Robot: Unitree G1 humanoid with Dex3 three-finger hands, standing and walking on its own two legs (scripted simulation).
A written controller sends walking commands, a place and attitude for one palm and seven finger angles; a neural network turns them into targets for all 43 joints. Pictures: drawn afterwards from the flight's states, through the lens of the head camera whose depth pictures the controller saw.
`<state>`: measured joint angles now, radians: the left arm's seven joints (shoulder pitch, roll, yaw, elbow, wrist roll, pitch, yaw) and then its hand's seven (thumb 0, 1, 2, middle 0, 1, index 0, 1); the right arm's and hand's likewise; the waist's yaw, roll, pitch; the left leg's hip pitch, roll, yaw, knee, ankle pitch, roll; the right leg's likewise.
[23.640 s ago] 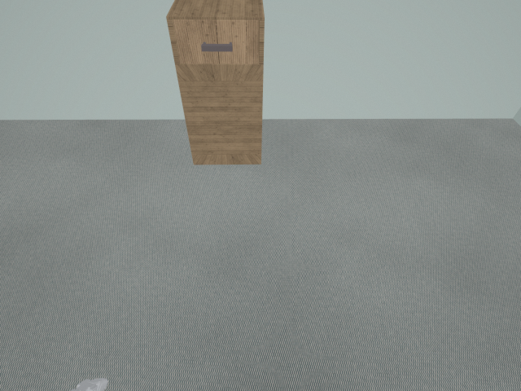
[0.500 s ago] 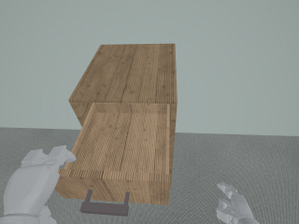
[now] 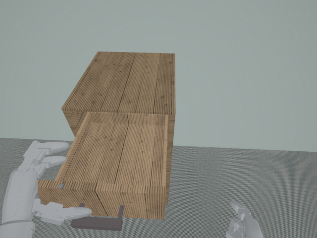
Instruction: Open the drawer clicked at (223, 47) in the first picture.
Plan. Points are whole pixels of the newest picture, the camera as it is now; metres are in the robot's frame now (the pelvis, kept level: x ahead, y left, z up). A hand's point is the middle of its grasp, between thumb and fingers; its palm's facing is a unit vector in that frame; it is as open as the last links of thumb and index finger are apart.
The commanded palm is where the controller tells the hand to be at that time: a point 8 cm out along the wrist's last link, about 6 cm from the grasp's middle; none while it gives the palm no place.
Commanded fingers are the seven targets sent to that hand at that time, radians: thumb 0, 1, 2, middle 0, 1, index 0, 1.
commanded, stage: draw the hand back to the body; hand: left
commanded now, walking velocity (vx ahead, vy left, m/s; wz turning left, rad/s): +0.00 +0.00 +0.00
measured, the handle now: (99, 215) +0.19 +0.19 -0.07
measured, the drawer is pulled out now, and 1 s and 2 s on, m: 0.28 0.28 0.28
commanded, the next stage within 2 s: step back with the hand held close in 0.76 s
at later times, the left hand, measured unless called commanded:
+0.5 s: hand (64, 171) +0.19 +0.20 +0.16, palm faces +0.40 -0.82 -0.41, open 9.1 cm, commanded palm +0.14 +0.24 +0.18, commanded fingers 0.00 0.83 0.87 -0.20 -0.34 -0.20 -0.34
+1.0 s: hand (56, 170) +0.19 +0.22 +0.16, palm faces +0.38 -0.81 -0.45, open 7.4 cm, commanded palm +0.13 +0.25 +0.18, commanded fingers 0.00 0.90 0.90 -0.20 -0.30 -0.20 -0.30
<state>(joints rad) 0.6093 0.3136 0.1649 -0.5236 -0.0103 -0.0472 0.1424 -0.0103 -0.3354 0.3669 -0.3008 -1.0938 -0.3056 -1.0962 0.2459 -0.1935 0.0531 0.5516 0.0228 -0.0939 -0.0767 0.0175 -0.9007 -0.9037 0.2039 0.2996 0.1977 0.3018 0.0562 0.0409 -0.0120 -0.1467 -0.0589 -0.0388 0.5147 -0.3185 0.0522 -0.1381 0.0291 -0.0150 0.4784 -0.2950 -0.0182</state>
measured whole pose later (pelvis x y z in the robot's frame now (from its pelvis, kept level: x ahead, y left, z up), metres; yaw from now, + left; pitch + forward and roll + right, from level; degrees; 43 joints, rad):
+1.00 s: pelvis +0.00 -0.03 +0.01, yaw +0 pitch +0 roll -1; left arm 0.54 0.35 0.34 -0.46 -0.06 -0.17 0.10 0.01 0.89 0.90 -0.21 -0.30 -0.21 -0.30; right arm 0.17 -0.23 -0.01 0.59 0.02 -0.05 -0.05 0.02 -0.90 -0.90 0.20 0.30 0.20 0.30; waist 0.03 0.08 0.01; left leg -0.18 -0.01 -0.06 0.47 -0.28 0.01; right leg -0.15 0.08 -0.04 0.37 -0.23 -0.06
